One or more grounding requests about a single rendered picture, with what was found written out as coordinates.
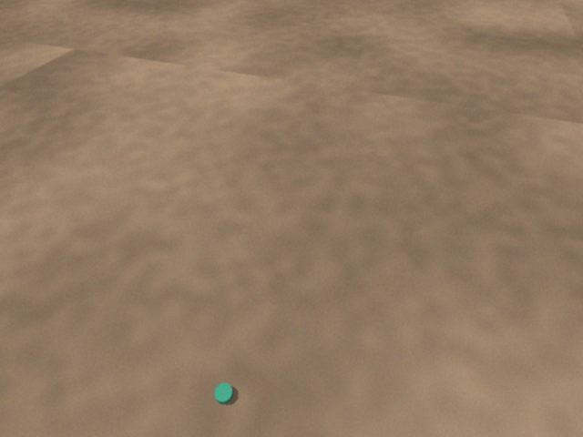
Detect tin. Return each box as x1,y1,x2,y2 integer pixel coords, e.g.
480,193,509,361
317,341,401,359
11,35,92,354
214,383,233,404

